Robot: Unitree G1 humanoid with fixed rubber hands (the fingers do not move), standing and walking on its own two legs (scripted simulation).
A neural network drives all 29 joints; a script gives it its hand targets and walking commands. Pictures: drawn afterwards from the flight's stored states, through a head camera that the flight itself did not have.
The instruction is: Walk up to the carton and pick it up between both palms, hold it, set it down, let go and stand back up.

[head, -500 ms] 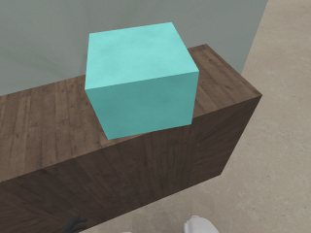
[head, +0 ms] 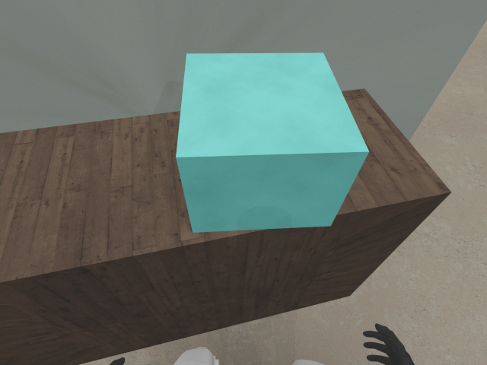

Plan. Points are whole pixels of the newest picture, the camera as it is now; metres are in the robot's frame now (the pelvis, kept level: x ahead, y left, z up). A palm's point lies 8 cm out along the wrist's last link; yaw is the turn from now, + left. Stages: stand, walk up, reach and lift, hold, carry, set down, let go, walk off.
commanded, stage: walk up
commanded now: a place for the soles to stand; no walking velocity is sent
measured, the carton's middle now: (259, 140) +0.50 +0.01 +0.07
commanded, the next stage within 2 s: none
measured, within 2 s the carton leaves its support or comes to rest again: neither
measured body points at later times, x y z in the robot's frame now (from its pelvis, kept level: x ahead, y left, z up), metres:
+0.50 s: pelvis +0.02 +0.01 +0.02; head +0.03 +0.00 +0.47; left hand +0.13 +0.26 -0.10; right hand +0.12 -0.25 -0.11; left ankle +0.06 +0.12 -0.71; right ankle +0.03 -0.13 -0.71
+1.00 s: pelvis +0.03 -0.03 +0.01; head +0.05 -0.02 +0.46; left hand +0.10 +0.24 -0.11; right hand +0.09 -0.29 -0.11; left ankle +0.06 +0.12 -0.71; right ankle +0.03 -0.13 -0.71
